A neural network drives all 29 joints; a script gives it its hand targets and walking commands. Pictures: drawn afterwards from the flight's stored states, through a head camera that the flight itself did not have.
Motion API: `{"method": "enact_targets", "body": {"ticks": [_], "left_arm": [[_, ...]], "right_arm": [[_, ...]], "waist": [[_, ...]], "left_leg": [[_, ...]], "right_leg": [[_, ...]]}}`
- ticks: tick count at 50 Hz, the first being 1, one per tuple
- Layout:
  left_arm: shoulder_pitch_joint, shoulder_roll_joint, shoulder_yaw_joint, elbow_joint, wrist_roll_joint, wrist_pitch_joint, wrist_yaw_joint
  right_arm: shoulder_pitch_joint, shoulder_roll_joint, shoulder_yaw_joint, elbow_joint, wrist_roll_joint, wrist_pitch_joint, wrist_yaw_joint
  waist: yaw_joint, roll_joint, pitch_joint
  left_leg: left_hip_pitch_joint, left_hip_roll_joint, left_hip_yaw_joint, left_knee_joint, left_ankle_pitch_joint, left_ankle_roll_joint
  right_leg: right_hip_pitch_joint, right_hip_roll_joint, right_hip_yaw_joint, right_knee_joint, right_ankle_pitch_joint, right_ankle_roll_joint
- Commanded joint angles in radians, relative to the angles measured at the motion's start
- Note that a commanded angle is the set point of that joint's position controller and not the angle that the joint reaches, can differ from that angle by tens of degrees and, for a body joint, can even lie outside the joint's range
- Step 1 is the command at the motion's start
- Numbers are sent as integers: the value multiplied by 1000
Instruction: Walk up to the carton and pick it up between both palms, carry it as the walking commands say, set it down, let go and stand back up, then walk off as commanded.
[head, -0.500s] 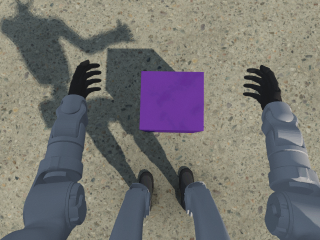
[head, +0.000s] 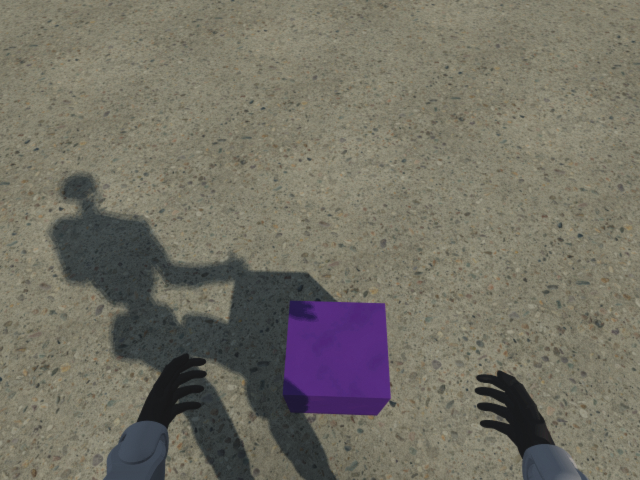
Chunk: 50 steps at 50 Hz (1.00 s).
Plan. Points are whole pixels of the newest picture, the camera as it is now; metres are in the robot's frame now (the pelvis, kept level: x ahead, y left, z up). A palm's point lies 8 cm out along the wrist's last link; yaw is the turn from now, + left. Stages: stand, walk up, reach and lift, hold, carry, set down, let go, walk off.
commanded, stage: let go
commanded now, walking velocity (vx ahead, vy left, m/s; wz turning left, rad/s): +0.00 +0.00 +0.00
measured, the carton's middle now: (335, 360) +0.44 -0.02 -0.63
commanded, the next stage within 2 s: stand in 0.58 s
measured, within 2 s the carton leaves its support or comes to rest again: neither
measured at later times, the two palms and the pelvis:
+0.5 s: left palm (130, 472) +0.16 +0.23 -0.06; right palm (540, 479) +0.16 -0.22 -0.06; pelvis +0.00 +0.01 +0.01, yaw +0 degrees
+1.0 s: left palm out of the picture +0.15 +0.29 -0.07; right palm out of the picture +0.16 -0.29 -0.07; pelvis +0.02 +0.00 +0.01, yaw +0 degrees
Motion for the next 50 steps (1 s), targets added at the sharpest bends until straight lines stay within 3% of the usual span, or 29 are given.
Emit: {"method": "enact_targets", "body": {"ticks": [1, 5, 14, 29, 30, 33, 40, 50], "left_arm": [[77, 95, 7, -151, -1, -19, -1], [173, 103, -6, -183, -1, -4, -5], [152, 101, -33, -209, -7, 81, -28], [177, 121, -48, -203, 4, 113, 5], [163, 244, -1, -84, 38, 74, 43], [164, 231, -13, -45, 48, 28, 55], [151, 248, -19, 51, 39, -10, 56], [151, 293, -28, 145, 32, -22, 70]], "right_arm": [[70, -109, -10, -151, -1, -19, -6], [138, -112, 12, -186, -6, -3, 1], [136, -113, 16, -197, -33, 87, 18], [131, -106, 20, -210, -29, 180, -9], [97, -228, -14, -79, -52, 108, -55], [96, -227, -10, -31, -68, 36, -69], [96, -247, 1, 82, -62, -9, -65], [95, -294, 8, 179, -58, -24, -79]], "waist": [[4, -1, -284], [15, 5, -167], [16, 3, 60], [20, 18, 19], [43, 19, 17], [29, 22, 33], [21, 5, -80], [19, 1, -74]], "left_leg": [[198, 0, -14, -103, 318, -24], [248, 2, -14, -162, 296, -15], [282, 11, 3, -207, 78, -24], [335, 16, -10, -143, 220, -10], [206, 64, -50, -160, 79, -33], [219, 83, -93, -191, -59, -16], [324, 93, -82, -141, 261, -18], [351, 106, -89, -150, 353, -13]], "right_leg": [[369, -19, 42, -72, 385, 34], [428, -18, 38, -125, 340, 31], [434, -8, 17, -170, 84, 23], [450, 2, 32, -88, 186, 25], [320, -64, 46, -115, 72, 47], [273, -73, 90, -144, -20, 32], [329, -97, 97, -126, 238, 21], [367, -115, 111, -134, 333, 13]]}}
